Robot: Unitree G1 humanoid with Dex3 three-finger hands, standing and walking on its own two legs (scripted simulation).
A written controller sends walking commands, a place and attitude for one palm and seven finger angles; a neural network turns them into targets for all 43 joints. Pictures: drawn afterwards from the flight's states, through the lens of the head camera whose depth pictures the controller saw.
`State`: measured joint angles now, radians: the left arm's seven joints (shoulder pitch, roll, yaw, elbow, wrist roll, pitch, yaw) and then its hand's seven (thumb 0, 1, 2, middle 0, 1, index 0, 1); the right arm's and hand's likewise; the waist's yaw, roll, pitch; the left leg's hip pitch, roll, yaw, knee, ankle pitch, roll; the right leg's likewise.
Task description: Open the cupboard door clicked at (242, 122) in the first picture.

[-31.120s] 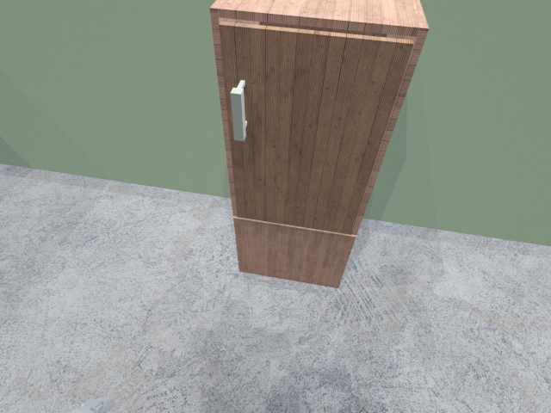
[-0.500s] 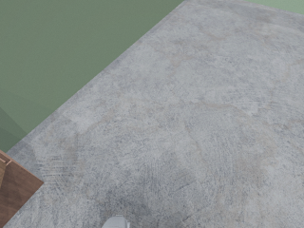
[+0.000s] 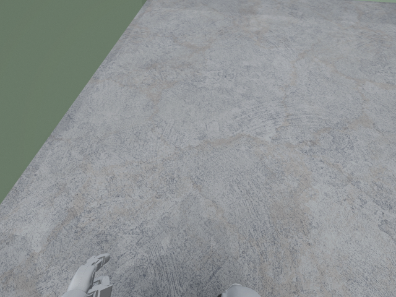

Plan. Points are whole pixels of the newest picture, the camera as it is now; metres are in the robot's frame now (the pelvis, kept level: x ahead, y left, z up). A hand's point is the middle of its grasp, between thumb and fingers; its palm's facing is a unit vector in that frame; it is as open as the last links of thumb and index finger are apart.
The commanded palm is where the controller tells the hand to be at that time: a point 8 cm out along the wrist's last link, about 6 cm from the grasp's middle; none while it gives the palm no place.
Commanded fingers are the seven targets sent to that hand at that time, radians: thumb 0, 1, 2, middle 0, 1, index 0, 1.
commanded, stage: walk to a spot facing it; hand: left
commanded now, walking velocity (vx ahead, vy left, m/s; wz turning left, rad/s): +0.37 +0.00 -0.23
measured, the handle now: out of the picture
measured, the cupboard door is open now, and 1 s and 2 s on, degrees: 43 43 43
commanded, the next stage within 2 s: turn to face it in 0.56 s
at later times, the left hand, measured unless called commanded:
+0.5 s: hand (122, 246) +0.26 +0.20 -0.15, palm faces -0.07 -0.98 -0.18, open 7.4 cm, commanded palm none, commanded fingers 0.00 0.90 0.90 -0.20 -0.30 -0.20 -0.30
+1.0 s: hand (165, 163) +0.50 +0.11 -0.16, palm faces -0.02 -0.99 -0.17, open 7.2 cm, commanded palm none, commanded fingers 0.00 0.90 0.90 -0.20 -0.30 -0.20 -0.30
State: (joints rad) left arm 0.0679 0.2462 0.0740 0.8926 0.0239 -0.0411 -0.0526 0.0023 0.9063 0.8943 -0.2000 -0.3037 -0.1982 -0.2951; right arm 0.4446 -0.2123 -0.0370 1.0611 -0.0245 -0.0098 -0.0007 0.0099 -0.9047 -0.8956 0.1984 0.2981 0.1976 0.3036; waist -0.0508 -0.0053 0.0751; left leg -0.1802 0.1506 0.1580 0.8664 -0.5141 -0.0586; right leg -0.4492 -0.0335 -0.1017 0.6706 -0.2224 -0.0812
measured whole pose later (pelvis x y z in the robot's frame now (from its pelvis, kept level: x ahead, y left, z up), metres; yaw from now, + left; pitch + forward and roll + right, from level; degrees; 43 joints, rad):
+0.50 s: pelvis +0.23 +0.01 +0.02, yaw -8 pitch +0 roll +1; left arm 0.29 0.21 0.07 1.08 0.02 -0.01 -0.03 0.01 0.91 0.89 -0.20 -0.30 -0.20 -0.30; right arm 0.24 -0.14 -0.04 0.98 -0.04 -0.09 -0.01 0.00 -0.91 -0.90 0.20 0.30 0.20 0.30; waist 0.01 -0.05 0.03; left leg -0.26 0.06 0.13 0.49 -0.23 -0.01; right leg -0.45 -0.03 -0.04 1.12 -0.37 -0.03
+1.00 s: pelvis +0.42 -0.07 +0.02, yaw -2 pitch +0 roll -1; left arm 0.17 0.19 0.06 1.01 0.01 -0.03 0.01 -0.01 0.93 0.89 -0.21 -0.30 -0.20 -0.30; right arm 0.26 -0.14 -0.03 1.03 -0.02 0.00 0.00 0.01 -0.91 -0.90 0.19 0.30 0.19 0.30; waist -0.03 -0.04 0.06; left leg -0.40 0.07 0.13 0.62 -0.22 -0.04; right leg -0.19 -0.07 -0.25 0.53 -0.34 -0.02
